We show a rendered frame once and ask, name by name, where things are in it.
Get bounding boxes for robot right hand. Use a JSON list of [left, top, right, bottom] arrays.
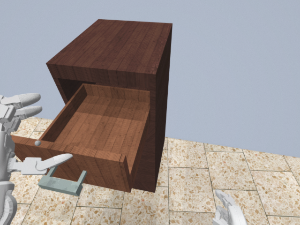
[[212, 189, 248, 225]]

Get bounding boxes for cabinet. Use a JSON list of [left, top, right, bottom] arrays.
[[46, 19, 173, 193]]

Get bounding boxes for handle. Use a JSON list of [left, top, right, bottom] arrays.
[[38, 166, 87, 196]]

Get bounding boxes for robot left hand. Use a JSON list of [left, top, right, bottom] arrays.
[[0, 93, 73, 182]]

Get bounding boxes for left robot forearm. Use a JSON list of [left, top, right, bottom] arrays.
[[0, 181, 17, 225]]

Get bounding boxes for drawer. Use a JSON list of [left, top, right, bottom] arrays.
[[11, 83, 150, 193]]

